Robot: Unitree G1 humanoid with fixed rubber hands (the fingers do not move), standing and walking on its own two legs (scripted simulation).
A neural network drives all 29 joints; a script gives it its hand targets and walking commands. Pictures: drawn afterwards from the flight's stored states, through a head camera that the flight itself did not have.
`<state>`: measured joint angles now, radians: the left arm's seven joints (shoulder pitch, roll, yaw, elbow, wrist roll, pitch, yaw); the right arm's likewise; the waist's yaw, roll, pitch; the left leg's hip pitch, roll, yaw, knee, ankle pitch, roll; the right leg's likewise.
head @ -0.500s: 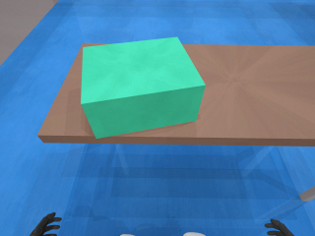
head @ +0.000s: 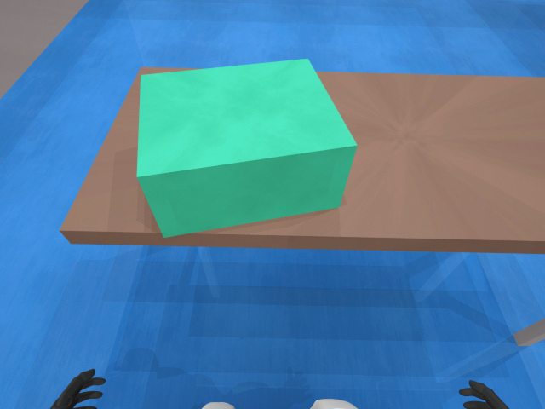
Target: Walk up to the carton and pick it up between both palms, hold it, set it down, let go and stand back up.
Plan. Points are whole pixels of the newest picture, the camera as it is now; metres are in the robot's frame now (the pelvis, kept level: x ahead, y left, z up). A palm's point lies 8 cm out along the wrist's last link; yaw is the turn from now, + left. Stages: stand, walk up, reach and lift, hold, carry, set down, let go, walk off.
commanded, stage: walk up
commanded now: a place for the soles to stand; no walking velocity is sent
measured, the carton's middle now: (240, 141) +0.54 +0.06 +0.07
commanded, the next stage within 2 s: none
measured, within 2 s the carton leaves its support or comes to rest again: neither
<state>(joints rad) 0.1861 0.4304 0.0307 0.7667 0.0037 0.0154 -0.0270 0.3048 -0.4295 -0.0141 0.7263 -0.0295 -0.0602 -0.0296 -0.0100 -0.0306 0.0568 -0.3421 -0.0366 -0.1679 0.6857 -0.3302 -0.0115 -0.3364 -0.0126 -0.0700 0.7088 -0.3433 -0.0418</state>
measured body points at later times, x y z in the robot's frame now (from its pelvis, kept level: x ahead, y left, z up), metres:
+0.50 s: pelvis +0.01 +0.02 +0.01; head +0.01 +0.00 +0.46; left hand +0.07 +0.37 -0.06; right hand +0.10 -0.31 -0.09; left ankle +0.03 +0.20 -0.66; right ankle +0.01 -0.09 -0.72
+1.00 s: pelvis +0.05 +0.05 +0.00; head +0.06 +0.04 +0.45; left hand +0.12 +0.39 -0.08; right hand +0.15 -0.26 -0.10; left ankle +0.08 +0.22 -0.71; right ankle +0.10 -0.05 -0.72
